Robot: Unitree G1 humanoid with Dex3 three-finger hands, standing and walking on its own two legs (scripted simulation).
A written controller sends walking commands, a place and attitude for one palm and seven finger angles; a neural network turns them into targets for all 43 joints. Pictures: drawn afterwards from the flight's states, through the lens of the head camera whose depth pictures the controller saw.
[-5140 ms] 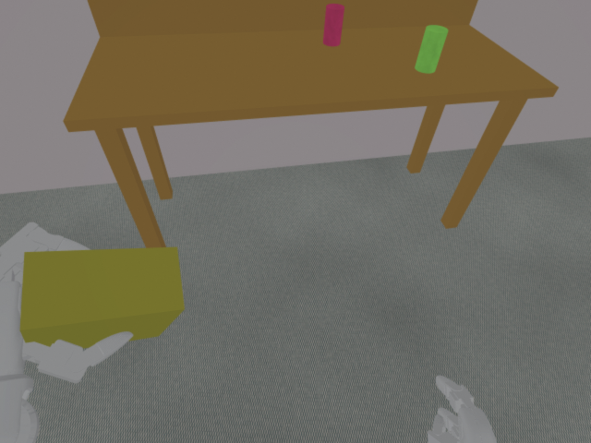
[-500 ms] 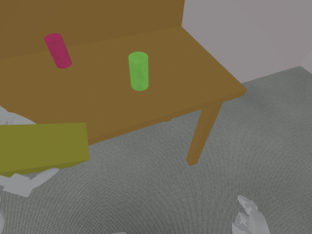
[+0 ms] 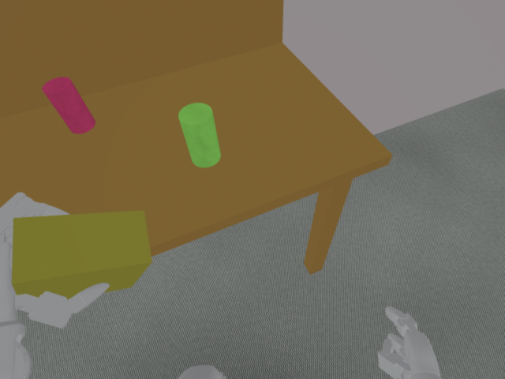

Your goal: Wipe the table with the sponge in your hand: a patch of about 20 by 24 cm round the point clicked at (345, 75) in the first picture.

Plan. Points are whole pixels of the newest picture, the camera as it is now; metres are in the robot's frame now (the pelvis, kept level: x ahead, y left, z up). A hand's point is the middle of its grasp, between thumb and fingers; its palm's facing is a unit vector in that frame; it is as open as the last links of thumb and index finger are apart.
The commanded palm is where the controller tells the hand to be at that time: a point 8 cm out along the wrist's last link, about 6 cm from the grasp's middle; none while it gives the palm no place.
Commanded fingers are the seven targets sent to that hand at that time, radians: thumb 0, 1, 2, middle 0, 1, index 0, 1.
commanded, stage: come to a stop and stand still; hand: left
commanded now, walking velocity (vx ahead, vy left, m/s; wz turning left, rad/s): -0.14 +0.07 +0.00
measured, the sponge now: (102, 256) +0.25 +0.19 +0.13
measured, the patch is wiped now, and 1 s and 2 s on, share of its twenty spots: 0.00 0.00 0.00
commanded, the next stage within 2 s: look again from close up in 1.32 s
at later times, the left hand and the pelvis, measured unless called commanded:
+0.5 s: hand (24, 303) +0.18 +0.24 +0.16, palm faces +0.40 -0.83 -0.40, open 10.6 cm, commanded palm +0.12 +0.28 +0.17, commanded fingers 0.00 0.10 1.30 -1.20 -1.60 -1.20 -1.60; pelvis -0.04 +0.01 -0.01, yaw -1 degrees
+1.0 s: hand out of the picture +0.11 +0.22 +0.16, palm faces +0.39 -0.83 -0.40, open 10.7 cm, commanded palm +0.06 +0.27 +0.17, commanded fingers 0.00 0.10 1.30 -1.20 -1.60 -1.20 -1.60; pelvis -0.10 -0.01 -0.01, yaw -1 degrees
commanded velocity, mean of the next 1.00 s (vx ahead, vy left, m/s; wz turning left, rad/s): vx -0.01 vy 0.00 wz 0.00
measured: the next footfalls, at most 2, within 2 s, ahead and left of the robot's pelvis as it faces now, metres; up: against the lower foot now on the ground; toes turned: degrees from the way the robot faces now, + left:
left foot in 0.18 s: +0.05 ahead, +0.14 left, +0.00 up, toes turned +4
right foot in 0.46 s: +0.00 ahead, -0.08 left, +0.00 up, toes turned -5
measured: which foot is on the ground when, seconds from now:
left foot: up 0.00-0.16, down 0.18-0.52, up 0.54-0.74, down 0.76-1.00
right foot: down 0.00-0.20, up 0.22-0.44, down 0.46-1.00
